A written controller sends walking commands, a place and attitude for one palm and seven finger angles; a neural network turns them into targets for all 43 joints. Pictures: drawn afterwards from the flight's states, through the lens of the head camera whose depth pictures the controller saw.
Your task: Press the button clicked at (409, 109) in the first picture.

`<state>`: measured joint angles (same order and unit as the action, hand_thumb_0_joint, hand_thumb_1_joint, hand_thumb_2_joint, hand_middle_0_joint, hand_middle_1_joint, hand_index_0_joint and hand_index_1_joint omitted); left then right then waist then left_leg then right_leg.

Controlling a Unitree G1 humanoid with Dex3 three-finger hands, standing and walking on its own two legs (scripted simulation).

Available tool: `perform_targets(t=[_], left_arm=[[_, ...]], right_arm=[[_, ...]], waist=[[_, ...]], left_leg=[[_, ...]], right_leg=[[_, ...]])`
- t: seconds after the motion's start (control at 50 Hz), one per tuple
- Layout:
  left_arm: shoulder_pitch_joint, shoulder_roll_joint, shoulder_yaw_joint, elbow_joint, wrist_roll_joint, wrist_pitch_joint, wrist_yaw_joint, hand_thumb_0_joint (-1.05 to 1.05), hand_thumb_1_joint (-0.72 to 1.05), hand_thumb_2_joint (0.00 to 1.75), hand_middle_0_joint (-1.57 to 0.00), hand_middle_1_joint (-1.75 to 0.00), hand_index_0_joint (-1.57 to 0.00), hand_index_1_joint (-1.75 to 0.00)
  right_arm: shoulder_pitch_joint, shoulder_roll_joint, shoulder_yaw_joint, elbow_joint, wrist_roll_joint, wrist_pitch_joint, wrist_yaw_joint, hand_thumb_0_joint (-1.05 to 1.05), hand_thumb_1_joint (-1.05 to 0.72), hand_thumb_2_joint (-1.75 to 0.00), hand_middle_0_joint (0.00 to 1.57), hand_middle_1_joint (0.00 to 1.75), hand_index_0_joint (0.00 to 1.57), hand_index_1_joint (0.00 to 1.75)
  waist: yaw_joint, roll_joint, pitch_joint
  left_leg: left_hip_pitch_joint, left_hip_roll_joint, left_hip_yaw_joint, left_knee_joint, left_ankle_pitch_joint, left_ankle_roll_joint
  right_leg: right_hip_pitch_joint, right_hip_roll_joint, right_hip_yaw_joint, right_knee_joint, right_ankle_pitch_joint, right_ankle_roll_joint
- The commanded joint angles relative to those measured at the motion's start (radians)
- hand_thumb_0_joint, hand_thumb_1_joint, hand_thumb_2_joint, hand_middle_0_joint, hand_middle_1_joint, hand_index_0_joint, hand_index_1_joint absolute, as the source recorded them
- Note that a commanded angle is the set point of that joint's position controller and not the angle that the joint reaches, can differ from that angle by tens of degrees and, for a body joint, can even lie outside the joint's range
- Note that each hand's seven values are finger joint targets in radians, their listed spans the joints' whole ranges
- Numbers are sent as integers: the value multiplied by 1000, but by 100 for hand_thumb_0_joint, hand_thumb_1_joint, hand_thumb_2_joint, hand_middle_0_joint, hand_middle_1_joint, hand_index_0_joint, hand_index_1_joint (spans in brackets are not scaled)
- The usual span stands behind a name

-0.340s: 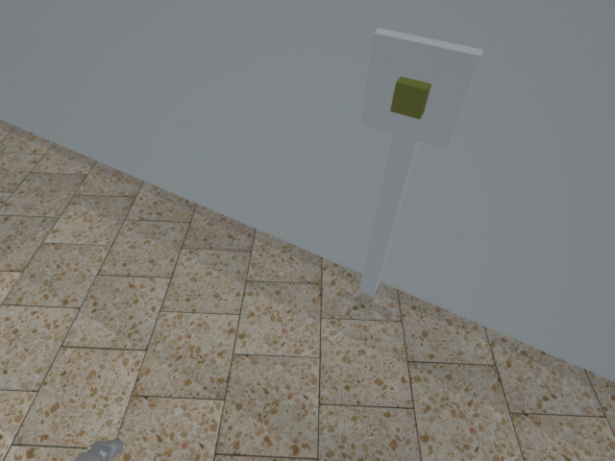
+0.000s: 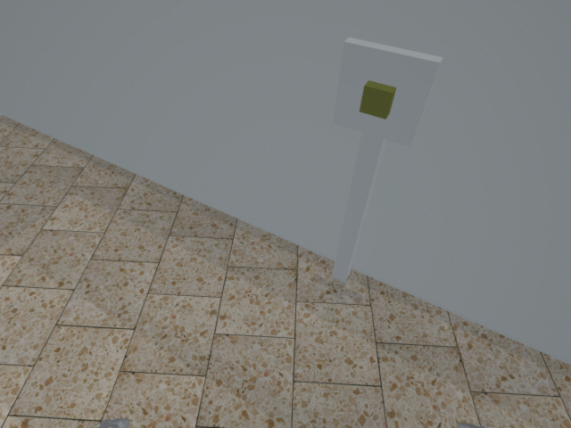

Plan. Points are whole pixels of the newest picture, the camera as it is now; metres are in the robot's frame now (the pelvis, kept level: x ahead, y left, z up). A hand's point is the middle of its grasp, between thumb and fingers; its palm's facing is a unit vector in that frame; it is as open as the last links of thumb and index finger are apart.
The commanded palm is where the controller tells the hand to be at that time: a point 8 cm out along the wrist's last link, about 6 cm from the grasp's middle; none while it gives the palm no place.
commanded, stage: stand and wait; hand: left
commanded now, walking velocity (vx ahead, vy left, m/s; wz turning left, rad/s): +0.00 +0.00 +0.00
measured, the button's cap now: (377, 99) +0.80 -0.16 +0.07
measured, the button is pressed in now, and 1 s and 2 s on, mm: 0 0 0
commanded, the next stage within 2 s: look at it before walking up in 0.48 s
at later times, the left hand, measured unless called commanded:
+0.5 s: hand out of the picture +0.06 +0.23 -0.15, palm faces -0.03 -0.94 -0.34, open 7.4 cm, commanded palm none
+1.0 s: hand out of the picture +0.05 +0.23 -0.15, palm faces -0.03 -0.94 -0.33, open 7.4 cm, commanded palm none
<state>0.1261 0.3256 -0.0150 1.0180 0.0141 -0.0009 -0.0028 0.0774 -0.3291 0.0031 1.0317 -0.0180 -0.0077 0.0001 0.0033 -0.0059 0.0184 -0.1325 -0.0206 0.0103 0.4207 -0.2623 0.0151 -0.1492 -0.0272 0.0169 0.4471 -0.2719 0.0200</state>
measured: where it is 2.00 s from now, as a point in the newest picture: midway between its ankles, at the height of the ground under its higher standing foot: outside the picture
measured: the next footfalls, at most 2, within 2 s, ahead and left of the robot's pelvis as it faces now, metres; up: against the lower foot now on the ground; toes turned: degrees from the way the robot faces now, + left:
none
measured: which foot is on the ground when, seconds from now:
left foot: down 0.00-1.00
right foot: down 0.00-1.00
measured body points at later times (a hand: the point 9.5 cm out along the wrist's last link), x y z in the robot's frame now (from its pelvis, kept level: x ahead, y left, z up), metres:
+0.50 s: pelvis -0.01 -0.01 +0.00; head -0.01 -0.02 +0.45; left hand +0.06 +0.28 -0.13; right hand +0.06 -0.31 -0.13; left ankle -0.02 +0.11 -0.74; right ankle -0.02 -0.13 -0.74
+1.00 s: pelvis -0.02 -0.02 +0.00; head -0.01 -0.02 +0.45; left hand +0.05 +0.27 -0.13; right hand +0.05 -0.31 -0.13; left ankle -0.02 +0.11 -0.74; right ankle -0.02 -0.13 -0.74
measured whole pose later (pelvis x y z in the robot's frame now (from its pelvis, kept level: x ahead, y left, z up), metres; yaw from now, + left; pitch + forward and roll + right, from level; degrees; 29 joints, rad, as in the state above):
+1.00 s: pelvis -0.02 -0.02 +0.00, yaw +0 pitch -2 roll +0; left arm 0.15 0.33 -0.01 1.09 0.01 -0.01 -0.01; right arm 0.13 -0.34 0.01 1.12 -0.01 -0.01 0.00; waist 0.00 0.00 0.03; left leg -0.13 0.01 0.00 0.36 -0.20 -0.01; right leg -0.14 0.00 0.01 0.38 -0.21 -0.01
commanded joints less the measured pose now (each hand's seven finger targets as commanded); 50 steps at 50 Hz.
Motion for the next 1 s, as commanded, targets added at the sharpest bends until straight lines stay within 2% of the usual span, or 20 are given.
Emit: perform_targets(t=[0.0, 0.36, 0.4, 0.6, 0.78, 0.86, 0.98], left_arm=[[-36, 215, 51, -62, -3, -23, 17, 0, 90, 90, -20, -30, -20, -30], [-24, 221, 48, -3, -6, -26, 15, 0, 90, 90, -20, -30, -20, -30], [-29, 220, 48, -1, -5, -25, 15, 0, 90, 90, -20, -30, -20, -30], [-31, 217, 50, 0, -3, -25, 13, 0, 90, 90, -20, -30, -20, -30], [-26, 213, 52, -2, -3, -29, 13, 0, 90, 90, -20, -30, -20, -30], [-23, 213, 51, 1, -3, -29, 13, 0, 90, 90, -20, -30, -20, -30], [-20, 214, 50, 6, -3, -29, 13, 0, 90, 90, -20, -30, -20, -30]], right_arm=[[-50, -204, -48, -59, 4, -28, -16, 0, -90, -90, 20, 30, 20, 30], [-11, -212, -38, 9, 9, -28, -16, 0, -90, -90, 20, 30, 20, 30], [-9, -213, -36, 14, 9, -28, -16, 0, -90, -90, 20, 30, 20, 30], [-5, -205, -35, 20, 8, -29, -14, 0, -90, -90, 20, 30, 20, 30], [4, -202, -36, 20, 8, -30, -15, 0, -90, -90, 20, 30, 20, 30], [2, -202, -36, 21, 8, -29, -14, 0, -90, -90, 20, 30, 20, 30], [6, -203, -35, 25, 9, -28, -15, 0, -90, -90, 20, 30, 20, 30]], waist=[[-3, -1, -71], [-1, -14, -61], [-1, 0, -49], [2, -11, -27], [-1, -17, -44], [0, -1, -42], [-2, -11, -43]], left_leg=[[12, 126, -85, -61, 249, 21], [11, 135, -91, -96, 193, 12], [-1, 136, -93, -106, 182, 12], [-14, 133, -96, -117, 144, 9], [-1, 135, -97, -110, 180, 6], [1, 135, -97, -112, 175, 6], [5, 136, -97, -114, 172, 5]], right_leg=[[12, -96, 82, -62, 276, -55], [19, -98, 96, -105, 226, -57], [19, -95, 95, -107, 208, -55], [-2, -93, 106, -129, 148, -54], [8, -95, 106, -130, 190, -56], [6, -96, 104, -133, 182, -55], [5, -96, 106, -139, 181, -56]])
